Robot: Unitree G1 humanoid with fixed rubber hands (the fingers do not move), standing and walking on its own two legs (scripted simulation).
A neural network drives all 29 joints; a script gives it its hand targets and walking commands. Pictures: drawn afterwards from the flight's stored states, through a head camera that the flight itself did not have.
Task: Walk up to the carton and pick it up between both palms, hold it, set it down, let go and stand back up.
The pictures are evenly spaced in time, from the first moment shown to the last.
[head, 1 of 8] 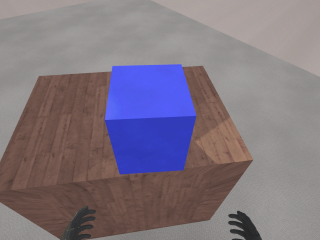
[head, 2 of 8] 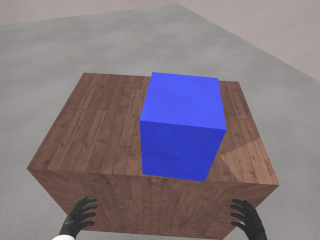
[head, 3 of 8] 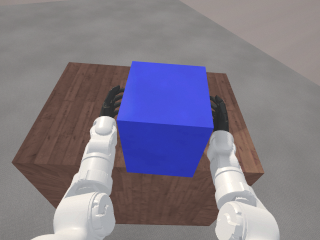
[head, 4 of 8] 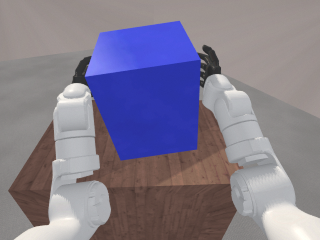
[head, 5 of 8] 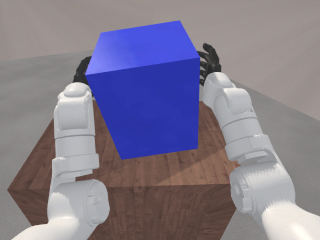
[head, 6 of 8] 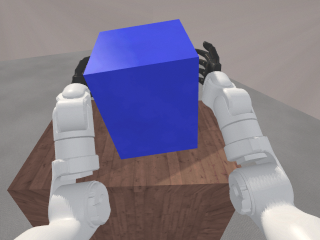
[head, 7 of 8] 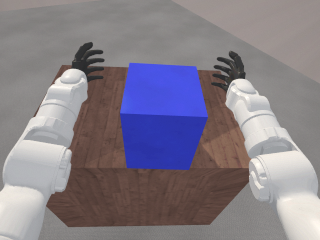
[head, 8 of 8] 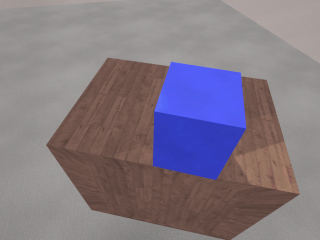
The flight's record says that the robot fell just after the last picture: no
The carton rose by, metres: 0.23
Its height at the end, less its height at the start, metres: +0.00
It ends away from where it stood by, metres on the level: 0.01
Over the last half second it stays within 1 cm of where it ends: yes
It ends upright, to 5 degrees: yes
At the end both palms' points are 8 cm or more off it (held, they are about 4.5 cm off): yes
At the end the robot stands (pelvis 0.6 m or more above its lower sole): yes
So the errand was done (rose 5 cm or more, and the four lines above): yes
